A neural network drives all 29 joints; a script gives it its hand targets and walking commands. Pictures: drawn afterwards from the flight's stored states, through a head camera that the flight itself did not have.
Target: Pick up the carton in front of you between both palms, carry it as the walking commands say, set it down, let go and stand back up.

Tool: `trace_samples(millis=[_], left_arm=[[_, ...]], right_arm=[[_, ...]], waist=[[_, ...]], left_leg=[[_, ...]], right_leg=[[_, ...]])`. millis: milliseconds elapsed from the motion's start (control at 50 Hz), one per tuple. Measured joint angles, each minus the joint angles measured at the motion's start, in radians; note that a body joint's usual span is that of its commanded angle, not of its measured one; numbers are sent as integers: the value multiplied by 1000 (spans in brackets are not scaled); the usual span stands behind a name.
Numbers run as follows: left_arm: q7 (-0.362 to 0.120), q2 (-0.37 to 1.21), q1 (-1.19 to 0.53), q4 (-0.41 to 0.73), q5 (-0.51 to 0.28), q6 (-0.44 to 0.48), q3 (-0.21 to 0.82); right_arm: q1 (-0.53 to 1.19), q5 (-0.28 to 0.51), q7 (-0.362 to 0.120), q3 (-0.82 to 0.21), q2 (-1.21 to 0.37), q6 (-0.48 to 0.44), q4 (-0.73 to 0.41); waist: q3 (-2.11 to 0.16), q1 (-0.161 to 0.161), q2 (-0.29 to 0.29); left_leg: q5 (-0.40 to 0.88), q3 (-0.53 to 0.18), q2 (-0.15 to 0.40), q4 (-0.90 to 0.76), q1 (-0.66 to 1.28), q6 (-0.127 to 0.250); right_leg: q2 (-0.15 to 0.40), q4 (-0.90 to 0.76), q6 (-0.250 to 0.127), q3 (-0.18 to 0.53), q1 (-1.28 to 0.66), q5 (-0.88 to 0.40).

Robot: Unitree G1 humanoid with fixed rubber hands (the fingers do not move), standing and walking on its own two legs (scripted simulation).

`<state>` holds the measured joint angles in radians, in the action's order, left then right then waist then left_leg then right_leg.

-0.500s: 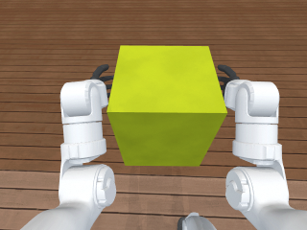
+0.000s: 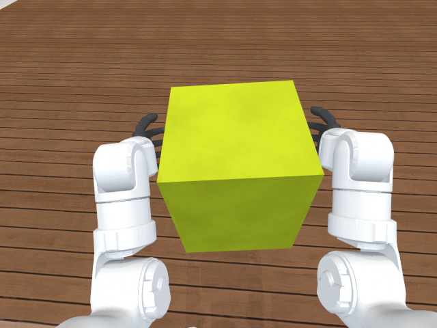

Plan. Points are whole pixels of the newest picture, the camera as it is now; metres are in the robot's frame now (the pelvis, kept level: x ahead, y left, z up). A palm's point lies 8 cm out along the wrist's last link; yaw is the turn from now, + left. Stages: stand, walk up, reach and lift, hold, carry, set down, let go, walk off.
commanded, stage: carry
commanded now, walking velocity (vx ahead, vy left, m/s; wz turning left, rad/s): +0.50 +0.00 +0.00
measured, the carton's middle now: (235, 173) +0.37 +0.01 +0.10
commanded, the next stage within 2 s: none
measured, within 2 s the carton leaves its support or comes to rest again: neither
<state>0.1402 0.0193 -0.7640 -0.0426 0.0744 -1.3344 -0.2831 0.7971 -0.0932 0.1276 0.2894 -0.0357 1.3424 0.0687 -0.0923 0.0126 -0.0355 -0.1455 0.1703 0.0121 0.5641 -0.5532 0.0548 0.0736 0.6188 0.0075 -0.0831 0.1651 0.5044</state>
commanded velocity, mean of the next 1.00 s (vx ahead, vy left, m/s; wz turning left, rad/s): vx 0.50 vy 0.00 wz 0.00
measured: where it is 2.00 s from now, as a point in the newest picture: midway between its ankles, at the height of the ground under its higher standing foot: (228, 155)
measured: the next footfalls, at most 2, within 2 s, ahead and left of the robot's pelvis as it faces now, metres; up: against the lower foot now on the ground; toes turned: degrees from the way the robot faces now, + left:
right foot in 0.40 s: +0.42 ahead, -0.12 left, +0.02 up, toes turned -10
left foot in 0.88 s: +0.72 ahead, +0.12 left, +0.02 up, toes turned +13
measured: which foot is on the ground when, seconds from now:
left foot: down 0.00-0.44, up 0.46-0.86, down 0.88-1.00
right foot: down 0.00-0.00, up 0.02-0.38, down 0.40-0.92, up 0.94-1.00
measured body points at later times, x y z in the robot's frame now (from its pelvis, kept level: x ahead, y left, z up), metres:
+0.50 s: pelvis +0.30 -0.03 +0.02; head +0.26 -0.04 +0.47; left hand +0.59 +0.13 +0.15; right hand +0.60 -0.18 +0.15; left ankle +0.16 +0.09 -0.64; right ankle +0.38 -0.11 -0.70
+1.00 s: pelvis +0.61 +0.03 +0.03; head +0.59 +0.05 +0.48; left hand +0.89 +0.18 +0.09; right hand +0.88 -0.12 +0.09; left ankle +0.68 +0.11 -0.70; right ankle +0.46 -0.10 -0.62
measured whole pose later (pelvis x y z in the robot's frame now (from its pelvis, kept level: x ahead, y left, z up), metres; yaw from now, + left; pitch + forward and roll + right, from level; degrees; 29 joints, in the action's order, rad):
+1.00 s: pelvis +0.61 +0.03 +0.03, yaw -1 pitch +3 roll +0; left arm 0.09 0.12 -0.18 0.21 0.11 -1.21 -0.14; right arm 0.18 -0.13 0.08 0.12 -0.14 1.20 -0.18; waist -0.12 -0.01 -0.03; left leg -0.15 0.24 0.06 0.49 -0.41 0.08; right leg 0.08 1.07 0.01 -0.05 0.32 0.43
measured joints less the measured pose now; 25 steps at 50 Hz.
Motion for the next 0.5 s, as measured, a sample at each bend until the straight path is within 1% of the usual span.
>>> trace_samples(millis=[20, 40, 60, 80, 100, 120, 180, 260, 300, 320, 360, 400, 420, 440, 460, 500], left_arm=[[-6, -4, 26, 7, -1, 1, -3], [-11, -2, 53, 15, -1, 1, -6], [-13, 5, 80, 25, 3, 0, -5], [-14, 17, 106, 41, 9, -2, -5], [-15, 32, 133, 64, 14, -3, -2], [-15, 48, 160, 93, 18, -2, 4], [-15, 97, 247, 208, 26, 14, 24], [-19, 150, 362, 367, 33, 42, 52], [-20, 161, 407, 424, 39, 47, 68], [-32, 158, 423, 442, 35, 44, 77], [-35, 148, 443, 457, 36, 32, 90], [-36, 141, 440, 443, 36, 19, 92], [-36, 140, 431, 420, 37, 19, 94], [-36, 140, 423, 387, 42, 23, 100], [-35, 141, 417, 353, 49, 23, 108], [-34, 141, 422, 309, 59, 15, 115]], right_arm=[[-23, -11, -1, -11, -17, -10, -1], [-54, -21, -1, -20, -34, -15, -10], [-90, -29, -1, -28, -49, -15, -28], [-132, -33, -1, -33, -62, -14, -57], [-176, -33, -1, -36, -73, -13, -95], [-218, -32, -1, -37, -84, -13, -138], [-323, -24, -2, -33, -116, -24, -275], [-421, -13, -15, -38, -152, -50, -417], [-449, -7, -25, -62, -143, -52, -453], [-456, -5, -29, -71, -139, -51, -458], [-465, -6, -33, -86, -135, -44, -459], [-464, -12, -34, -95, -127, -30, -448], [-460, -13, -35, -98, -114, -23, -435], [-459, -11, -36, -100, -96, -18, -417], [-459, -9, -35, -103, -79, -11, -395], [-458, -6, -37, -105, -63, 5, -350]], waist=[[-1, -13, -3], [2, -22, 3], [7, -28, 10], [12, -32, 15], [18, -35, 19], [25, -37, 21], [41, -40, 27], [31, -39, 29], [17, -36, 30], [7, -34, 31], [-19, -31, 34], [-45, -28, 44], [-54, -24, 60], [-62, -17, 74], [-67, -9, 74], [-68, -2, 62]], left_leg=[[-35, 7, -2, 26, 11, 12], [-69, 7, 1, 29, 32, 17], [-90, 5, 5, 14, 60, 15], [-98, 3, 8, -15, 91, 6], [-94, 1, 10, -49, 124, -5], [-93, -1, 11, -83, 156, -7], [-98, -9, 16, -172, 247, -8], [-131, -16, 19, -246, 359, -23], [-164, -17, 21, -264, 416, -36], [-183, -17, 22, -268, 444, -43], [-232, -20, 26, -261, 496, -60], [-308, -32, 38, -198, 529, -80], [-357, -40, 57, -119, 521, -88], [-360, -52, 78, 10, 477, -87], [-353, -80, 77, 166, 411, -81], [-342, -117, 57, 430, 268, -60]], right_leg=[[-4, 142, 7, 27, 51, -21], [-21, 287, 7, 51, 112, -24], [-36, 408, 3, 60, 173, -32], [-45, 484, 0, 58, 229, -52], [-46, 515, -2, 51, 277, -79], [-43, 512, 0, 43, 318, -104], [-28, 398, 11, 26, 405, -141], [-11, 159, 20, 2, 443, -218], [-10, 51, 15, -17, 430, -280], [-13, 5, 10, -28, 418, -309], [-20, -77, -2, -54, 380, -351], [-33, -147, -22, -94, 317, -367], [-40, -139, -49, -110, 298, -422], [-44, -97, -70, -124, 297, -420], [-42, -64, -81, -130, 294, -385], [-34, -63, -85, -132, 260, -324]])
